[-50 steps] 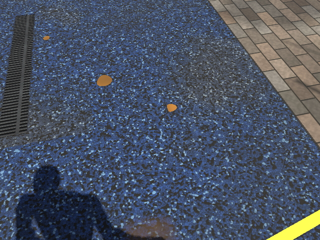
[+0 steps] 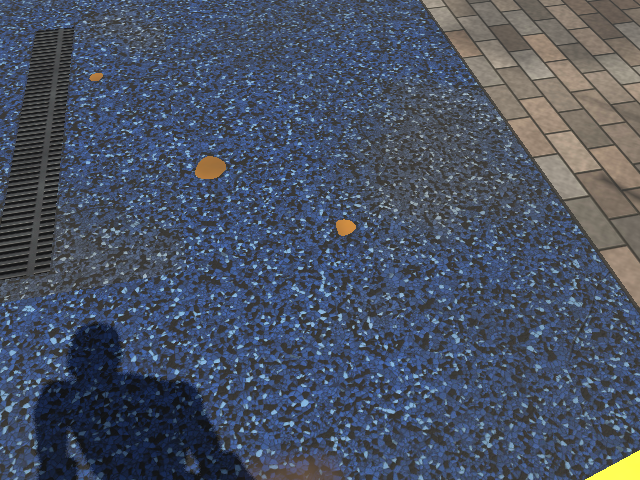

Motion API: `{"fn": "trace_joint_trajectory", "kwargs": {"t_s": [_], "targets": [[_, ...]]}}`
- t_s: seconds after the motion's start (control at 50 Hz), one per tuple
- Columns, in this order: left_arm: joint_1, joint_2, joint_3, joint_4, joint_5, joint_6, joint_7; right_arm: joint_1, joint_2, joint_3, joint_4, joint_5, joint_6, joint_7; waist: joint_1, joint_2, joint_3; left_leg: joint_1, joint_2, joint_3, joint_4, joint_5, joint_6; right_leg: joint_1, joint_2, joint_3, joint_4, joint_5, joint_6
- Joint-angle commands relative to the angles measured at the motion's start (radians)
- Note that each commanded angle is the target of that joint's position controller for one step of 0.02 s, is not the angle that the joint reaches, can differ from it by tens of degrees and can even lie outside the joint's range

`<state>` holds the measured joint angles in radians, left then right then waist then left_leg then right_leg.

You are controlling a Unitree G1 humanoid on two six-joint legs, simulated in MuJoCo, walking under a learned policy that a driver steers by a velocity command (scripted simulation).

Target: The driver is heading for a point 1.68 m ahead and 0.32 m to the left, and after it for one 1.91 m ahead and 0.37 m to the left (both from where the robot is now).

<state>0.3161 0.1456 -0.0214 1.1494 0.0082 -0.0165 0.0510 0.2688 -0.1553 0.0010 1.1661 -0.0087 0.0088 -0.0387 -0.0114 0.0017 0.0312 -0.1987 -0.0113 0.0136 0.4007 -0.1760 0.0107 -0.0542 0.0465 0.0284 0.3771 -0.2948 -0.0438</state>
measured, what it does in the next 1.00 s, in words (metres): walks ahead: left foot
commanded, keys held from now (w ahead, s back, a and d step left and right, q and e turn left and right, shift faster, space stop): no key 0.60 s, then w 0.40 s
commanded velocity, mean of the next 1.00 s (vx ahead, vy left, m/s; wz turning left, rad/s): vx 0.10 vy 0.00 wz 0.00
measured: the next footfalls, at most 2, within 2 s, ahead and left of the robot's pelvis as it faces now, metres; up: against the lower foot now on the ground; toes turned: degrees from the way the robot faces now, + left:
left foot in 0.94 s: +0.18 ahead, +0.13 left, +0.00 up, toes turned +4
right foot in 1.44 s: +0.52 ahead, -0.02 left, +0.00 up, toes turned -3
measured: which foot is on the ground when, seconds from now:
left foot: down 0.00-0.68, up 0.70-0.92, down 0.94-1.00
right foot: down 0.00-0.96, up 0.98-1.00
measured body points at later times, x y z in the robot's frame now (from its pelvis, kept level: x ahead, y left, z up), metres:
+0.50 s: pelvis +0.01 -0.01 +0.00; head +0.01 -0.01 +0.45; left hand -0.03 +0.21 -0.16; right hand -0.02 -0.22 -0.17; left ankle +0.03 +0.11 -0.74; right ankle -0.06 -0.09 -0.74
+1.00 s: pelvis +0.11 +0.05 -0.02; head +0.13 +0.07 +0.43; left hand +0.00 +0.27 -0.17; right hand +0.17 -0.21 -0.15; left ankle +0.14 +0.12 -0.74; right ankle -0.04 -0.08 -0.70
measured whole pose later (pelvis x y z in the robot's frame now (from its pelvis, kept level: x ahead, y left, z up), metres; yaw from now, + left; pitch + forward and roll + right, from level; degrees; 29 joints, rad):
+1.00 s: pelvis +0.11 +0.05 -0.02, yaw -1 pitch +0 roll +0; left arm 0.50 0.18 0.03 1.15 0.02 -0.06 0.01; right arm 0.23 -0.19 -0.06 1.01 -0.02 -0.07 0.00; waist 0.01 -0.05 0.03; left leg -0.31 -0.02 0.11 0.60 -0.27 0.07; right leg -0.13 0.00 0.03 0.85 -0.46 -0.07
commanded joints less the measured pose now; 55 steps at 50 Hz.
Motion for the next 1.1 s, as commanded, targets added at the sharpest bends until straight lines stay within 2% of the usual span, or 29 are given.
{"fn": "trace_joint_trajectory", "kwargs": {"t_s": [0.02, 0.6, 0.62, 0.64, 0.66, 0.68, 0.7, 0.72, 0.76, 0.8, 0.84, 0.88, 0.9, 0.92, 0.94, 0.96, 0.98, 1.0, 1.02, 1.04, 1.06, 1.1], "targets": [[0.082, 0.075, 0.011, -0.002, 0.0, -0.003, 0.003, 0.063, -0.074, -0.01, -0.003, 0.0, -0.003, -0.003, 0.0, -0.006, 0.048, 0.057, 0.098, -0.095, -0.04, 0.133, 0.026, -0.118, -0.123, 0.091, -0.077, 0.207, -0.022], [0.138, 0.042, 0.012, 0.003, 0.001, -0.01, 0.004, 0.1, -0.045, -0.006, 0.018, 0.002, -0.004, -0.008, 0.001, -0.009, 0.061, 0.05, 0.099, -0.088, -0.027, 0.134, 0.019, -0.113, -0.126, 0.088, -0.079, 0.242, -0.024], [0.148, 0.039, 0.011, 0.006, 0.002, -0.01, 0.004, 0.104, -0.038, -0.004, 0.02, 0.0, -0.003, -0.007, 0.005, -0.011, 0.043, 0.054, 0.09, -0.082, -0.029, 0.073, 0.02, -0.105, -0.12, 0.09, -0.095, 0.157, -0.028], [0.156, 0.05, 0.016, 0.006, 0.004, -0.008, 0.003, 0.094, -0.042, -0.006, 0.015, -0.002, -0.001, -0.006, 0.011, -0.021, 0.055, 0.036, 0.07, -0.068, -0.01, -0.009, 0.022, -0.113, -0.113, 0.1, -0.112, 0.032, -0.039], [0.168, 0.076, 0.028, 0.006, 0.004, -0.004, 0.002, 0.08, -0.047, -0.01, 0.004, -0.005, 0.0, -0.003, 0.019, -0.049, 0.072, -0.004, 0.036, -0.038, 0.043, -0.121, 0.029, -0.121, -0.115, 0.128, -0.131, -0.137, -0.062], [0.186, 0.103, 0.04, 0.005, 0.004, 0.002, 0.001, 0.059, -0.049, -0.014, -0.012, -0.011, 0.001, 0.003, 0.035, -0.097, 0.103, -0.085, -0.002, 0.001, 0.12, -0.231, 0.033, -0.121, -0.144, 0.192, -0.164, -0.317, -0.097], [0.215, 0.12, 0.05, 0.005, 0.003, 0.005, -0.001, 0.023, -0.047, -0.016, -0.035, -0.02, 0.0, 0.01, 0.055, -0.127, 0.158, -0.194, -0.023, 0.037, 0.197, -0.281, 0.034, -0.115, -0.204, 0.274, -0.214, -0.452, -0.137], [0.235, 0.128, 0.057, 0.007, 0.004, 0.005, -0.003, -0.01, -0.034, -0.013, -0.062, -0.03, -0.006, 0.016, 0.07, -0.143, 0.212, -0.275, -0.009, 0.063, 0.262, -0.283, 0.038, -0.113, -0.269, 0.344, -0.247, -0.509, -0.176], [0.267, 0.121, 0.063, 0.01, 0.017, -0.008, -0.005, -0.073, -0.043, -0.019, -0.113, -0.031, -0.027, 0.027, 0.086, -0.132, 0.255, -0.411, 0.045, 0.04, 0.388, -0.287, 0.047, -0.067, -0.339, 0.415, -0.273, -0.416, -0.229], [0.269, 0.131, 0.07, 0.007, 0.023, -0.028, -0.008, -0.098, -0.06, -0.029, -0.15, -0.026, -0.051, 0.037, 0.075, -0.1, 0.235, -0.495, 0.073, 0.021, 0.415, -0.281, 0.054, 0.034, -0.345, 0.385, -0.25, -0.235, -0.238], [0.244, 0.136, 0.074, -0.006, 0.021, -0.044, -0.01, -0.113, -0.073, -0.039, -0.179, -0.014, -0.068, 0.049, 0.057, -0.093, 0.194, -0.441, 0.067, 0.03, 0.348, -0.245, 0.056, 0.054, -0.32, 0.314, -0.222, -0.082, -0.215], [0.206, 0.147, 0.078, -0.02, 0.016, -0.054, -0.013, -0.077, -0.07, -0.048, -0.189, -0.003, -0.072, 0.057, 0.018, -0.109, 0.158, -0.28, 0.037, 0.061, 0.26, -0.177, 0.061, -0.02, -0.292, 0.241, -0.181, 0.037, -0.186], [0.162, 0.152, 0.078, -0.032, 0.007, -0.057, -0.015, 0.004, -0.056, -0.051, -0.169, 0.002, -0.072, 0.058, -0.035, -0.099, 0.139, -0.107, 0.008, 0.092, 0.174, -0.101, 0.066, -0.117, -0.26, 0.182, -0.131, 0.088, -0.158], [0.141, 0.15, 0.076, -0.04, 0.004, -0.063, -0.02, 0.129, -0.063, -0.064, -0.122, 0.005, -0.073, 0.054, -0.089, -0.06, 0.094, 0.108, -0.048, 0.118, 0.114, -0.062, 0.068, -0.214, -0.211, 0.126, -0.02, 0.212, -0.13], [0.145, 0.133, 0.068, -0.045, 0.007, -0.073, -0.028, 0.266, -0.11, -0.086, -0.081, 0.001, -0.079, 0.043, -0.144, 0.025, 0.018, 0.313, 0.0, 0.043, 0.07, -0.092, 0.082, -0.311, -0.144, 0.04, 0.192, 0.273, -0.098], [0.148, 0.051, 0.045, -0.09, -0.001, -0.079, -0.039, 0.418, -0.224, -0.112, -0.069, -0.015, -0.083, 0.032, -0.18, 0.27, -0.079, 0.455, 0.293, -0.414, -0.142, -0.41, 0.162, -0.491, -0.012, -0.09, 0.561, 0.03, -0.035], [0.138, 0.089, 0.06, -0.109, 0.02, -0.077, -0.049, 0.421, -0.216, -0.108, -0.044, -0.01, -0.065, 0.036, -0.137, 0.282, -0.064, 0.382, 0.392, -0.719, -0.284, -0.522, 0.226, -0.592, 0.019, -0.028, 0.781, -0.215, -0.045], [0.098, 0.091, 0.062, -0.122, 0.029, -0.07, -0.056, 0.265, -0.182, -0.094, -0.088, -0.012, -0.059, 0.036, -0.058, 0.127, 0.053, 0.259, 0.385, -0.628, -0.266, -0.583, 0.216, -0.638, -0.067, 0.007, 0.871, -0.137, -0.064], [0.06, 0.075, 0.058, -0.127, 0.028, -0.073, -0.065, 0.161, -0.15, -0.084, -0.127, -0.009, -0.066, 0.041, -0.035, 0.028, 0.104, 0.155, 0.352, -0.514, -0.272, -0.458, 0.205, -0.626, -0.104, 0.015, 0.855, -0.035, -0.068], [0.06, 0.058, 0.059, -0.126, 0.021, -0.076, -0.07, 0.115, -0.137, -0.076, -0.141, -0.009, -0.076, 0.042, -0.001, 0.003, 0.113, 0.096, 0.304, -0.403, -0.281, -0.31, 0.185, -0.58, -0.128, 0.013, 0.809, 0.024, -0.064], [0.07, 0.062, 0.062, -0.124, 0.028, -0.069, -0.072, 0.114, -0.107, -0.063, -0.136, -0.008, -0.087, 0.04, 0.021, 0.012, 0.103, 0.074, 0.268, -0.321, -0.282, -0.189, 0.17, -0.543, -0.14, 0.005, 0.774, 0.047, -0.054], [0.081, 0.065, 0.068, -0.124, 0.03, -0.051, -0.076, 0.161, -0.09, -0.052, -0.115, -0.007, -0.103, 0.035, 0.035, 0.04, 0.079, 0.093, 0.228, -0.216, -0.274, 0.003, 0.161, -0.531, -0.134, -0.027, 0.746, 0.076, -0.037]]}}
